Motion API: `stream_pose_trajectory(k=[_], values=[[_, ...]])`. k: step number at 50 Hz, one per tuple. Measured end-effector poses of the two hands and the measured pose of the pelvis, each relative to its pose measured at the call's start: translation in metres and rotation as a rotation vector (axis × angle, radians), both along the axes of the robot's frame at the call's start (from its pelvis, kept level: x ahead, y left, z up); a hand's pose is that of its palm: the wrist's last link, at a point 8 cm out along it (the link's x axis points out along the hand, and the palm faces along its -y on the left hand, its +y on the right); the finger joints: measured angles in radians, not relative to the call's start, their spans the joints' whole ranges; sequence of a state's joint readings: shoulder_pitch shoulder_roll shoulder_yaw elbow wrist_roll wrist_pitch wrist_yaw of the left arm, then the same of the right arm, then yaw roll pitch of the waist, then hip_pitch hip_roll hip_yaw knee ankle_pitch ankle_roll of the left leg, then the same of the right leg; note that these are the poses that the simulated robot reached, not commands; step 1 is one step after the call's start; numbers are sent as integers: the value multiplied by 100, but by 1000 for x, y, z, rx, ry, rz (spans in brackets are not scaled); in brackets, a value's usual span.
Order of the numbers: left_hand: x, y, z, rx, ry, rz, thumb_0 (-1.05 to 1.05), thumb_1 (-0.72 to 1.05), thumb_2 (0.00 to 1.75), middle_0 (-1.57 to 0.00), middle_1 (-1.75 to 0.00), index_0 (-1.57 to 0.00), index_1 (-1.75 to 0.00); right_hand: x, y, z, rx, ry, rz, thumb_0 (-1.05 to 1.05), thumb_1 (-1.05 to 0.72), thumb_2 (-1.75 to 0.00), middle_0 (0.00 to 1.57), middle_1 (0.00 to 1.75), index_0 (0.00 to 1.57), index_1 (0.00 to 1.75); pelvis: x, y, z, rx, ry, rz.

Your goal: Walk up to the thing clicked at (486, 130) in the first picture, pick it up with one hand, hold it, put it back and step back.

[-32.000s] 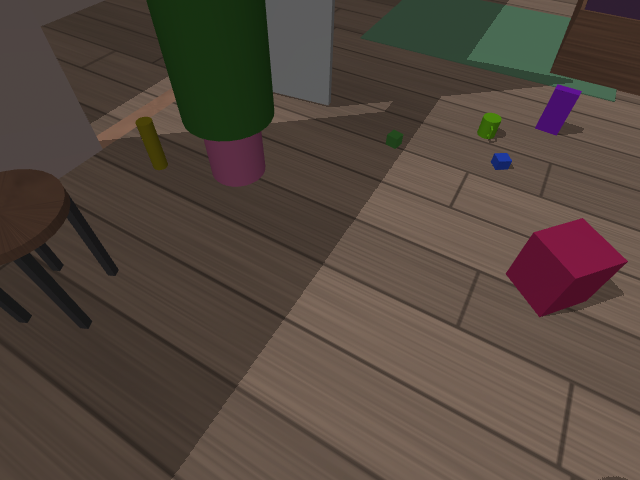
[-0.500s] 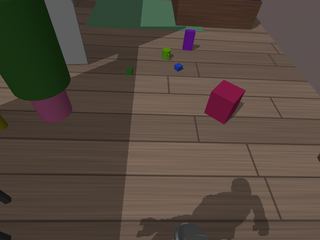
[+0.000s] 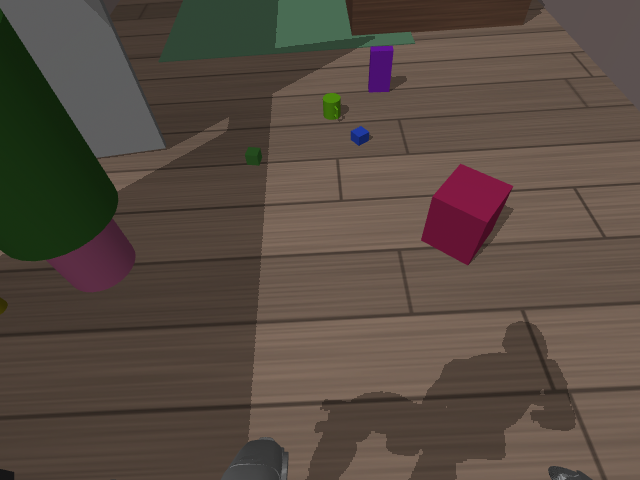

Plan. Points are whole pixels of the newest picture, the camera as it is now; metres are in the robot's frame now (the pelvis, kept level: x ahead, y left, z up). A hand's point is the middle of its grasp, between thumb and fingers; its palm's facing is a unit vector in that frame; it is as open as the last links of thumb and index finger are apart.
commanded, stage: walk up
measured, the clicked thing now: (333, 108) +1.87 +0.02 -0.73
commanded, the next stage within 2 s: stand in 1.84 s
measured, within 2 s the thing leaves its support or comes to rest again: neither
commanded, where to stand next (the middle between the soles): +0.36 +0.02 m, yaw +1 degrees
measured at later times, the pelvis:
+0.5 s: pelvis +0.19 +0.00 -0.01, yaw +8 degrees
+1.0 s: pelvis +0.29 -0.03 -0.02, yaw +15 degrees
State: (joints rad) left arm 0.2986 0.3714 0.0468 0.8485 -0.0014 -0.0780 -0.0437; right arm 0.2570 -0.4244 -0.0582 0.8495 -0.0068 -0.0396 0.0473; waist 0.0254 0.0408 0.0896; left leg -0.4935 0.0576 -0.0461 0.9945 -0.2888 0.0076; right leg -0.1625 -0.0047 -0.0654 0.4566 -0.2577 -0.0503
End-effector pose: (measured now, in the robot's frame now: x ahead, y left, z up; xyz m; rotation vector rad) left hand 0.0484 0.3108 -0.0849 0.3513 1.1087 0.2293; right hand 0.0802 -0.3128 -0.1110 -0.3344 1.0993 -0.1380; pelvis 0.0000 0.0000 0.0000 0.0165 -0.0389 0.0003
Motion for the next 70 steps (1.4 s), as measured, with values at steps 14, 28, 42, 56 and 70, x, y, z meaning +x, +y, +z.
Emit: stream_pose_trajectory(k=[14,28,42,56,70], values=[[87,31,-53,-51,52,80,0,90,90,-21,-30,-20,-30,138,30,6,-74,-36,82,1,-91,-90,20,30,20,30,119,24,-26,-13,-13,87],[175,7,-24,-8,18,107,0,90,90,-21,-30,-20,-30,213,-4,-2,-36,12,121,1,-90,-90,20,30,20,30,211,-11,-17,17,-18,142],[184,-34,3,59,39,233,0,90,90,-21,-30,-20,-30,328,-17,-18,-8,63,230,1,-91,-90,20,30,20,30,273,-40,-7,6,-6,217],[207,-8,-47,-19,64,289,0,90,90,-21,-30,-20,-30,380,26,-10,-73,36,287,1,-91,-90,20,30,20,30,286,-14,-23,-10,5,284],[210,-11,-34,-6,98,294,0,90,90,-21,-30,-20,-30,406,53,-15,14,-1,276,1,-91,-90,20,30,20,30,299,-11,-13,-23,-2,284]])
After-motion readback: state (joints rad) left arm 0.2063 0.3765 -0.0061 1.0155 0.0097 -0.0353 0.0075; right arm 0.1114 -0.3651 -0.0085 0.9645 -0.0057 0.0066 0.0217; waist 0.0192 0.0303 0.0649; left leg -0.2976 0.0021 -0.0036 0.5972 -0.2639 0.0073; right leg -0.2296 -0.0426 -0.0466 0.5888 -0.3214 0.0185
